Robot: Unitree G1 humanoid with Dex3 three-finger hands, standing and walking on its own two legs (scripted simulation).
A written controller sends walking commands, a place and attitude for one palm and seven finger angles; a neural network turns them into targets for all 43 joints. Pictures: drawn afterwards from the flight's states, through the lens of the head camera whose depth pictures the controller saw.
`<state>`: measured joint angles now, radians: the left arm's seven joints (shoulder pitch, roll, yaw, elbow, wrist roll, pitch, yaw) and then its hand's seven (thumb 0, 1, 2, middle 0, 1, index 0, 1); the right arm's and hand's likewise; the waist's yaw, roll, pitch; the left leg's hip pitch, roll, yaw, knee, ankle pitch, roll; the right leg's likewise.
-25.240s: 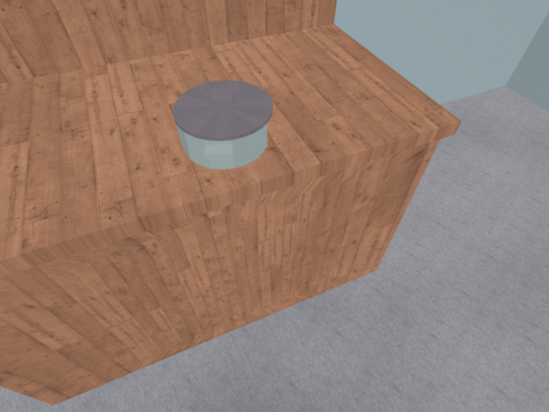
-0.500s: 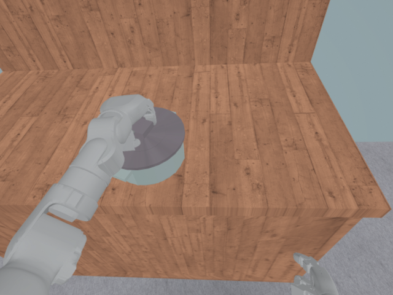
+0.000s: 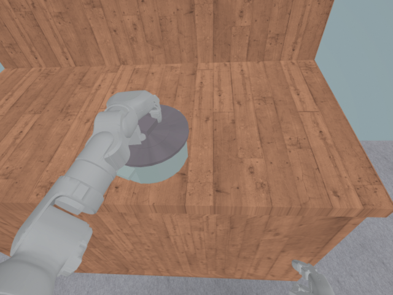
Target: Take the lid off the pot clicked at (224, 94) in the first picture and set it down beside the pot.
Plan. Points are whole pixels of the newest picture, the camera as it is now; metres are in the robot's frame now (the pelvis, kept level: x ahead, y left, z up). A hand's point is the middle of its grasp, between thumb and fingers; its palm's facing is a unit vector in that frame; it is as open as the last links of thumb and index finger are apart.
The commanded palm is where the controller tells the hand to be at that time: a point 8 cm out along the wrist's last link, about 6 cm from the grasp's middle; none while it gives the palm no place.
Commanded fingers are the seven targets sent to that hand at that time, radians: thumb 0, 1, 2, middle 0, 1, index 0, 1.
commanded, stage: close the fingers and squeeze the knob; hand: left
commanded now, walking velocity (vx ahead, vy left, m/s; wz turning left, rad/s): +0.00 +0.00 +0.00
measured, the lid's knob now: (144, 124) +0.46 +0.13 +0.11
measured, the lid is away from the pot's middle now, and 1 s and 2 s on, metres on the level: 0.00 0.01 0.00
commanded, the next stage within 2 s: lift the lid straight up in 0.38 s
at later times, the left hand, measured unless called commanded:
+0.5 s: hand (137, 127) +0.43 +0.14 +0.13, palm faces -0.28 -0.06 -0.96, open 8.0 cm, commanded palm +0.41 +0.14 +0.19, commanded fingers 0.00 0.54 1.15 -1.01 -1.02 -0.84 -0.92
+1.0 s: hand (136, 118) +0.42 +0.14 +0.16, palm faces -0.24 -0.05 -0.97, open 8.0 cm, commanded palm +0.40 +0.14 +0.23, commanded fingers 0.00 0.54 1.15 -1.02 -1.02 -0.84 -0.92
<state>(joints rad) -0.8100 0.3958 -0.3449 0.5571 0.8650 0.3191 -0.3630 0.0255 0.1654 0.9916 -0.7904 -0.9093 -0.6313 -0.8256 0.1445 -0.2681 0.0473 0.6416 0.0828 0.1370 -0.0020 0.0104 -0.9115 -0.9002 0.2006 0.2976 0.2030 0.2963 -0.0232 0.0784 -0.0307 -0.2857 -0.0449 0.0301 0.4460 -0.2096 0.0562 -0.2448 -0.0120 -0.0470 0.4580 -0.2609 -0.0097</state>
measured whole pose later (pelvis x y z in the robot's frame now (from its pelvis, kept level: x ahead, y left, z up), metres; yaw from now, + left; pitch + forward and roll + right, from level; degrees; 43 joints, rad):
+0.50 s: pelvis +0.00 +0.00 +0.00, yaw +0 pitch +3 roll +0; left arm -0.82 0.39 -0.34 0.59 0.87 0.31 -0.35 0.01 0.15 1.01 -0.82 -0.92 -0.64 -0.82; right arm 0.16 -0.27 0.04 0.64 0.08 0.13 0.00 0.01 -0.91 -0.90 0.20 0.30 0.20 0.30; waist -0.03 0.07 -0.03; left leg -0.29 -0.05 0.04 0.44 -0.21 0.06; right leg -0.25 -0.01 -0.04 0.45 -0.25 0.00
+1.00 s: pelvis +0.00 +0.00 +0.00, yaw +0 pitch +2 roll +0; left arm -0.83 0.41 -0.35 0.50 0.85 0.34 -0.39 -0.03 0.15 0.99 -0.86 -0.93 -0.64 -0.80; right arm 0.13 -0.27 0.04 0.65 0.08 0.10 0.00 0.01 -0.91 -0.90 0.20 0.30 0.20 0.30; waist -0.02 0.09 -0.03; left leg -0.26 -0.05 0.03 0.42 -0.20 0.06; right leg -0.22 -0.01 -0.04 0.43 -0.25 -0.01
